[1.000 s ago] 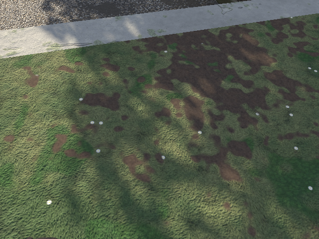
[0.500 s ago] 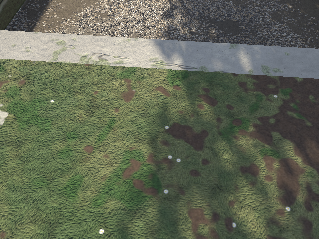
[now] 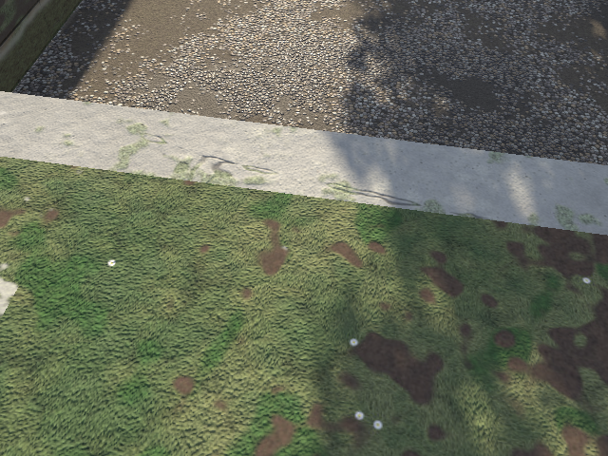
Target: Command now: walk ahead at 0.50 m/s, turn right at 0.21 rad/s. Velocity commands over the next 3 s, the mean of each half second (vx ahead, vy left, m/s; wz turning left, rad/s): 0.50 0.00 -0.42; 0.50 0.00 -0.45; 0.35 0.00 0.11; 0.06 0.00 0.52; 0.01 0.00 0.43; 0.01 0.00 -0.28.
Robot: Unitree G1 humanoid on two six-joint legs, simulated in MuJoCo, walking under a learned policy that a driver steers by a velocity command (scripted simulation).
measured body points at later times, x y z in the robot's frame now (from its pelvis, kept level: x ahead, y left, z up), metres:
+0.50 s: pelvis +0.30 -0.07 +0.00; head +0.34 -0.09 +0.45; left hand +0.47 +0.17 -0.11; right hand +0.41 -0.38 -0.09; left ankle +0.44 +0.08 -0.68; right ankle +0.29 -0.14 -0.75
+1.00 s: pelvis +0.58 -0.11 +0.00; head +0.61 -0.11 +0.45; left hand +0.87 +0.02 -0.09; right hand +0.47 -0.37 -0.12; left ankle +0.61 +0.00 -0.75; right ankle +0.59 -0.29 -0.69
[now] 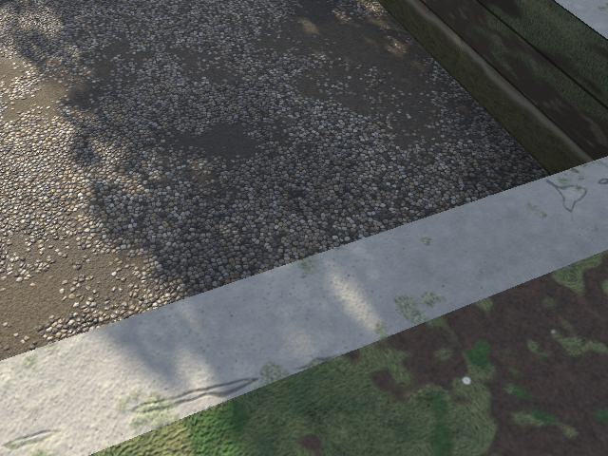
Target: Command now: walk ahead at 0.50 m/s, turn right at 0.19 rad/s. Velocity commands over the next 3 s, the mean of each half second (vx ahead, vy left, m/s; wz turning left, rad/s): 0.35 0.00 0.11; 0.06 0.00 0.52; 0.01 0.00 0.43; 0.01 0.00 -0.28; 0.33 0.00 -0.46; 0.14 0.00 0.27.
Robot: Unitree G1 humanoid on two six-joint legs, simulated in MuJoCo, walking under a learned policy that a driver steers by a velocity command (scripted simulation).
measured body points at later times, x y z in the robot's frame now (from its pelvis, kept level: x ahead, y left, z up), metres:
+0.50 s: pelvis +0.22 -0.06 +0.00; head +0.26 -0.06 +0.45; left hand +0.29 +0.23 -0.11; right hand +0.38 -0.32 -0.12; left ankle +0.30 +0.10 -0.69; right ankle +0.23 -0.14 -0.75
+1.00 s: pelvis +0.28 -0.04 -0.01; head +0.31 -0.01 +0.43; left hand +0.32 +0.27 -0.13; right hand +0.52 -0.25 -0.10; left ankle +0.32 +0.08 -0.75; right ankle +0.35 -0.18 -0.71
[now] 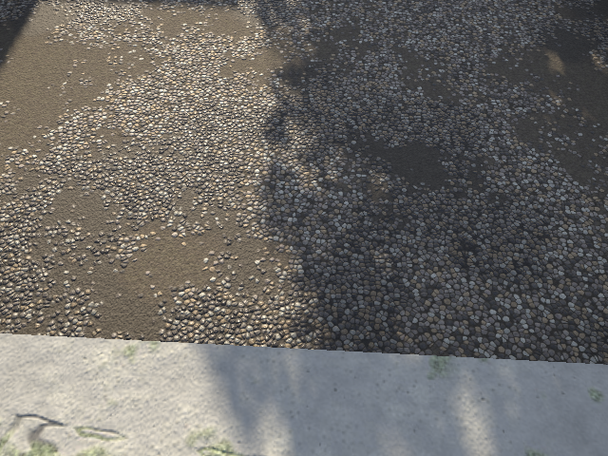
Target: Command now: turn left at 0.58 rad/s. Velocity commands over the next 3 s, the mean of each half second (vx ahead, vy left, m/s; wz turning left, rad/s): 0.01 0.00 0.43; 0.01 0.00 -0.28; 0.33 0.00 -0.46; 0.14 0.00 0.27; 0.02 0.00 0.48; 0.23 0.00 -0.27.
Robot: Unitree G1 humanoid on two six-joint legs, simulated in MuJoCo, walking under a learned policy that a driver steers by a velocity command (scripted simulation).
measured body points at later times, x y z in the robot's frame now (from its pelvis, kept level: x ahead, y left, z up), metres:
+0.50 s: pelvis -0.02 -0.04 +0.00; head +0.00 -0.03 +0.45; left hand +0.04 +0.25 -0.11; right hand +0.18 -0.26 -0.10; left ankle -0.08 +0.09 -0.73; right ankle +0.01 -0.15 -0.73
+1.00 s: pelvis -0.04 -0.06 -0.01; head -0.01 -0.09 +0.43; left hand +0.07 +0.23 -0.11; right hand +0.12 -0.34 -0.13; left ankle -0.09 +0.08 -0.69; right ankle -0.03 -0.14 -0.73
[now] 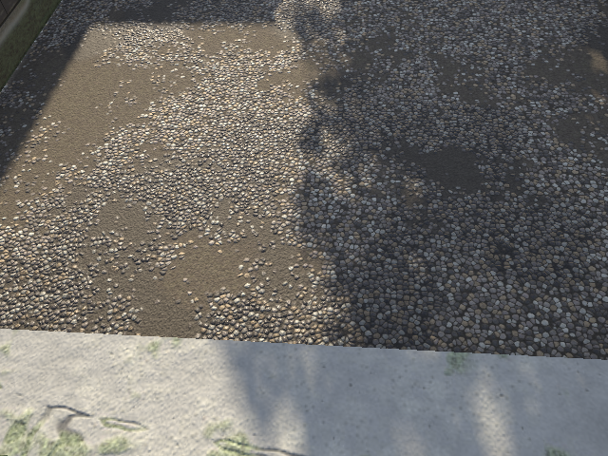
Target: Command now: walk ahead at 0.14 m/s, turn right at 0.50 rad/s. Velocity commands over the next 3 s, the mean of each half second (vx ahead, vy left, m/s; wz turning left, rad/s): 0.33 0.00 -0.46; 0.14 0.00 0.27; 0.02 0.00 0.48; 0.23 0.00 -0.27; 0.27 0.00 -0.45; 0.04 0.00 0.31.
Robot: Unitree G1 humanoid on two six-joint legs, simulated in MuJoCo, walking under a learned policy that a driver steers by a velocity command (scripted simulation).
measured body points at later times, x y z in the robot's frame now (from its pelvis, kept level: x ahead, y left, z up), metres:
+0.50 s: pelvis +0.14 +0.00 +0.01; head +0.16 +0.00 +0.46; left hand +0.24 +0.27 -0.10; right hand +0.27 -0.29 -0.07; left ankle +0.24 +0.11 -0.72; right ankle +0.01 -0.08 -0.72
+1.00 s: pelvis +0.21 -0.03 +0.02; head +0.24 -0.06 +0.47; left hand +0.38 +0.22 -0.06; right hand +0.32 -0.33 -0.10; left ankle +0.18 +0.11 -0.63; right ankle +0.23 -0.14 -0.72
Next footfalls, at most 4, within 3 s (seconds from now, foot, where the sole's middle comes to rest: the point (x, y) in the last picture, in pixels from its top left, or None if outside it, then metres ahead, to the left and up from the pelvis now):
0.48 left None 0.28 0.10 -0.76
0.86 right None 0.27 -0.14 -0.76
1.28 left None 0.23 0.10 -0.76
1.68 right None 0.23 -0.14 -0.76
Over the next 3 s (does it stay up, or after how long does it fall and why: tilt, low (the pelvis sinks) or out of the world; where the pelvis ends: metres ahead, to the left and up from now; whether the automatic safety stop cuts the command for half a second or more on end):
stays up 0.35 -0.02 0.02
